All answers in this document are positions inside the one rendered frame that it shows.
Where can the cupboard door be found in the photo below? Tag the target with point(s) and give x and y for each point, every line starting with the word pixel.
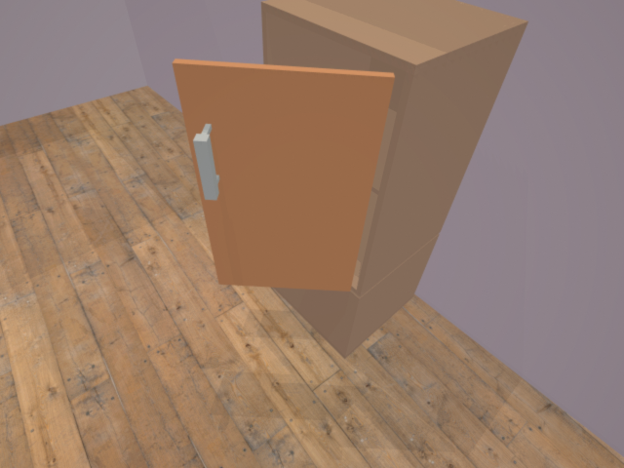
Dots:
pixel 296 150

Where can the handle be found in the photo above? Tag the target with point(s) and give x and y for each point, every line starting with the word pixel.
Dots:
pixel 206 163

